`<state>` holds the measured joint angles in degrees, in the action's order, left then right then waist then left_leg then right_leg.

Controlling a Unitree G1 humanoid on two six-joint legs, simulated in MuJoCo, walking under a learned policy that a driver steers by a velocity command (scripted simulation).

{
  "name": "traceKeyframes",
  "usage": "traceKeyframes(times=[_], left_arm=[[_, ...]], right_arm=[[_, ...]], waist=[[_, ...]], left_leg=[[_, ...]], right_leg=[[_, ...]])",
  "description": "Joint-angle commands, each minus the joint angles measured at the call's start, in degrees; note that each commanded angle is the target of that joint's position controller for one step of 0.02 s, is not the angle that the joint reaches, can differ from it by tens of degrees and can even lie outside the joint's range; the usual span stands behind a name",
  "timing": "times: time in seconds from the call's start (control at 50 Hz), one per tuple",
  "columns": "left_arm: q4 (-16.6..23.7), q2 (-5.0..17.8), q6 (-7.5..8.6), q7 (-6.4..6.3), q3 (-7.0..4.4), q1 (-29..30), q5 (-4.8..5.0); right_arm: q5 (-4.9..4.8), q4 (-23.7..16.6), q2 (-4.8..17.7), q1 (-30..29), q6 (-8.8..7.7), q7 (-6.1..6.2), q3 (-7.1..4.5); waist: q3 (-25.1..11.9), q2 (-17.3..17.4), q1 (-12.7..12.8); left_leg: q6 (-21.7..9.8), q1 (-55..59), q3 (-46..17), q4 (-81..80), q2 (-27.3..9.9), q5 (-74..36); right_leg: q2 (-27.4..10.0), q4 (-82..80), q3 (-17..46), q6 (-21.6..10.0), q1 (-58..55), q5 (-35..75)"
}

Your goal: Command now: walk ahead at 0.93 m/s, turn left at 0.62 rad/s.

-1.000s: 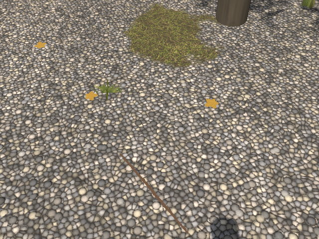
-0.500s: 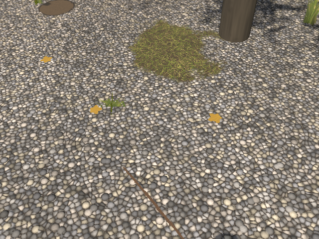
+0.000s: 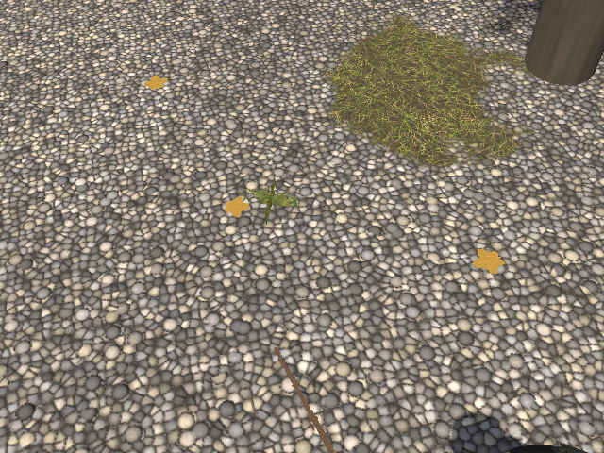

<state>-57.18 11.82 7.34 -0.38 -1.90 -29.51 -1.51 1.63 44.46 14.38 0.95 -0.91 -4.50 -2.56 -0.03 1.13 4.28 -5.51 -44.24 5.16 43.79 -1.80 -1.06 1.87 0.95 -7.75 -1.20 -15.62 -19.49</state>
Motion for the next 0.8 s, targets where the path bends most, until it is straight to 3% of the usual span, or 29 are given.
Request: traceKeyframes(times=[0.02,0.04,0.06,0.08,0.1,0.12,0.14,0.16,0.18,0.2,0.24,0.28,0.32,0.34,0.38,0.42,0.44,0.48,0.5,0.52,0.54,0.56,0.58,0.6,0.62,0.66,0.7,0.8], left_arm=[[1.1,8.6,0.47,-1.07,-1.18,-0.7,-0.41],[0.9,10.3,-0.32,-1.72,-1.56,-1.1,-0.86],[1.3,12.5,-1.51,-2.26,-2.22,-0.3,-1.32],[2.2,14.5,-2.54,-2.49,-2.95,1.3,-1.70],[3.2,15.4,-2.58,-2.28,-3.37,3.5,-1.28],[5.8,8.1,-1.69,-0.82,-1.79,4.8,-0.93],[10.4,6.4,0.08,0.27,-1.28,7.1,0.91],[12.1,8.6,1.05,-0.08,-1.23,13.6,0.91],[11.9,8.2,1.57,-0.19,-0.80,13.0,1.22],[10.9,7.6,1.14,-0.41,-0.64,12.1,0.75],[10.9,6.6,-1.55,-0.09,-0.48,10.7,-0.98],[11.8,5.8,-3.40,0.56,-0.28,11.4,-1.22],[13.6,4.4,-3.84,0.99,0.29,15.9,-0.78],[13.9,3.5,-3.72,1.14,0.79,17.4,-0.52],[13.8,3.0,-3.30,1.17,1.25,20.7,0.11],[13.0,4.1,-2.98,0.83,1.15,21.3,0.39],[12.1,5.3,-2.75,0.55,0.86,19.8,0.16],[8.5,8.7,-2.09,-0.09,-0.40,10.2,-0.33],[5.7,9.8,-1.30,-0.35,-0.94,2.8,-0.53],[3.8,12.2,-0.61,-0.64,-1.63,-2.2,-0.69],[4.1,12.4,-0.86,-0.12,-0.92,0.8,-0.70],[5.5,11.0,-1.51,0.41,-0.96,3.1,0.94],[7.2,8.8,-2.18,0.18,-0.65,10.2,1.96],[8.2,5.1,-2.86,-0.05,0.50,15.6,1.73],[7.8,3.4,-2.93,-0.28,1.36,15.1,1.29],[5.6,4.5,-3.23,-0.46,1.53,13.5,0.76],[4.7,6.1,-3.15,-0.23,1.35,13.7,0.12],[3.3,8.3,-5.13,-0.35,0.58,12.8,0.13]], right_arm=[[0.09,-5.7,1.9,-8.2,-0.88,0.25,0.48],[0.08,-5.0,3.3,-4.8,-0.88,0.64,0.10],[-0.17,-3.3,5.1,2.4,-1.07,0.88,-0.54],[-0.64,0.1,7.5,14.0,-1.31,1.24,-1.72],[-0.07,3.2,10.6,25.6,-1.54,1.88,-3.39],[0.32,4.2,14.6,26.0,-0.86,3.01,-4.99],[0.28,3.2,17.7,22.6,-0.41,2.80,-5.78],[-0.06,3.8,15.4,22.0,-0.83,3.12,-5.51],[-0.30,4.5,12.4,20.5,-1.36,3.69,-4.76],[-0.07,4.3,9.5,17.2,-1.87,3.95,-3.92],[-1.18,4.3,5.6,15.3,-3.06,4.21,-2.25],[-1.89,5.2,7.1,16.3,-4.16,4.02,-2.08],[-1.84,5.9,7.5,17.9,-4.39,4.06,-1.95],[-1.89,6.0,6.8,17.7,-4.21,4.08,-1.72],[-1.88,7.0,5.6,20.4,-4.05,4.29,-1.26],[-1.89,7.6,5.9,21.9,-4.17,4.72,-1.14],[-1.60,7.8,6.5,21.8,-4.21,5.03,-1.27],[-1.10,7.7,8.6,18.6,-4.05,6.11,-2.00],[-1.46,7.3,9.2,15.3,-3.73,6.43,-2.21],[-2.33,6.5,8.4,14.6,-3.36,6.51,-2.11],[-3.85,8.5,-0.5,31.3,-2.46,6.47,-0.61],[-3.03,11.4,2.0,34.3,-1.58,6.89,-0.59],[-1.41,10.8,4.8,29.3,-1.00,6.67,-1.06],[-0.15,9.8,5.8,23.9,-0.59,6.24,-1.22],[0.38,9.1,5.8,19.8,0.00,5.78,-1.29],[0.43,10.4,3.0,21.6,2.24,5.23,-0.52],[-0.20,11.5,1.4,22.0,3.40,5.50,0.14],[-0.57,12.7,2.3,16.6,4.35,6.47,0.63]], waist=[[7.3,-7.0,-2.2],[3.9,-9.0,-4.4],[-0.7,-10.6,-8.4],[-6.5,-11.7,-13.3],[-10.8,-9.6,-18.8],[-11.2,1.4,-14.3],[-14.6,10.5,-10.6],[-9.2,1.4,-11.3],[-3.9,-3.9,-8.2],[0.1,-8.5,-4.9],[2.0,-7.4,-1.4],[2.7,-4.1,-0.2],[3.1,-0.9,-1.5],[2.8,0.4,-2.2],[0.9,2.1,-5.4],[-0.7,2.6,-6.7],[-1.3,3.1,-6.2],[-2.4,5.2,-1.1],[-2.6,4.3,3.7],[-5.0,-2.5,6.0],[-14.3,-14.4,-4.4],[-19.5,-6.2,-3.6],[-12.4,-3.2,-4.9],[-6.9,-0.2,-5.8],[-3.7,0.6,-5.1],[-3.3,-3.4,-6.6],[-3.9,-4.7,-7.5],[-2.8,-8.2,-5.0]], left_leg=[[-4.2,7.9,7.1,-4.3,4.4,3.1],[-5.3,11.3,8.6,-4.1,7.0,6.7],[-6.5,17.9,8.8,-4.0,9.1,10.8],[-8.0,28.7,7.6,-4.4,10.8,15.3],[-9.8,45.1,1.9,-9.7,9.4,16.7],[-14.2,60.4,-19.0,-10.8,-2.9,31.5],[-22.1,67.6,-52.6,-24.2,-13.5,31.2],[-19.0,64.2,-48.9,-27.8,-13.3,17.0],[-16.9,54.9,-40.1,-27.3,-13.0,1.3],[-14.5,45.3,-32.0,-26.5,-11.1,-12.6],[-11.3,34.3,-21.2,-26.9,-7.0,-29.9],[-9.1,29.6,-14.3,-27.9,-3.2,-40.1],[-4.9,29.3,-9.2,-27.8,0.9,-48.3],[-2.7,28.9,-7.0,-27.7,2.9,-46.5],[-0.2,33.6,-6.2,-27.0,3.4,-42.6],[1.2,38.6,-6.8,-25.1,1.9,-41.6],[2.0,40.5,-7.4,-22.8,0.9,-42.1],[3.3,42.6,-8.9,-14.4,-1.1,-42.7],[3.6,42.3,-7.9,-4.8,-0.4,-38.4],[4.1,38.9,-4.4,14.5,5.7,-13.5],[5.3,25.4,-8.8,31.9,12.6,40.8],[4.0,23.8,-16.4,35.7,11.5,35.7],[4.2,22.2,-15.1,34.9,9.1,30.7],[4.2,21.4,-13.4,30.6,6.7,28.4],[4.4,22.9,-13.0,26.3,5.6,26.8],[5.4,30.0,-11.2,19.6,4.9,25.3],[5.8,32.6,-9.3,12.1,4.8,26.1],[5.3,31.9,-6.5,-0.7,2.9,24.1]], right_leg=[[-14.6,5.9,-4.6,-2.4,6.5,62.9],[-15.4,13.6,-5.3,-1.8,2.9,78.3],[-16.1,25.2,-5.7,-1.7,1.8,87.0],[-16.8,39.9,-5.2,-2.4,4.0,88.6],[-15.9,57.7,-5.0,-2.5,15.2,77.6],[-8.0,77.7,-2.7,-1.0,39.7,23.8],[2.3,92.1,7.2,0.3,58.4,-5.9],[-2.4,91.5,13.3,-1.1,63.1,0.7],[-4.5,86.9,12.2,-1.2,59.7,4.0],[-6.5,82.5,11.2,-0.7,55.0,4.1],[-8.2,75.7,10.6,1.0,47.6,2.1],[-7.2,66.2,7.7,1.8,44.4,2.1],[-4.6,55.1,3.7,1.4,42.9,8.9],[-3.5,47.9,2.2,1.0,40.6,14.4],[-0.9,37.6,0.1,0.2,38.5,26.2],[1.2,32.6,-0.2,-0.9,35.9,32.3],[2.2,31.0,0.3,-1.4,33.8,32.2],[2.4,28.2,3.8,-2.3,26.7,30.2],[-0.1,22.1,5.7,-3.3,22.0,35.4],[-7.2,20.8,10.2,-6.2,16.1,62.1],[-23.8,32.3,27.5,-16.6,0.7,97.0],[-25.3,28.1,33.5,-20.1,2.7,87.4],[-23.0,23.1,31.0,-19.9,11.9,68.1],[-19.9,19.8,27.6,-17.9,19.3,52.9],[-17.5,17.6,24.5,-15.5,24.8,49.9],[-14.7,14.7,19.9,-13.1,32.1,43.2],[-12.8,14.0,17.1,-11.4,34.0,38.3],[-11.5,9.6,19.1,-9.0,34.0,4.5]])
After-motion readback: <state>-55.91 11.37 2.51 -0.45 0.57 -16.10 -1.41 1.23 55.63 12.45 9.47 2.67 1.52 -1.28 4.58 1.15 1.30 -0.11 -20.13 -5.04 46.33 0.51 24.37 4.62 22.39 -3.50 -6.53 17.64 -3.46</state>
